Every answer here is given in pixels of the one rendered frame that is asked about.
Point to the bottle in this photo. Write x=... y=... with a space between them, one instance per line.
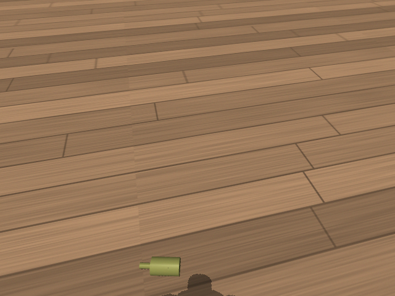
x=162 y=266

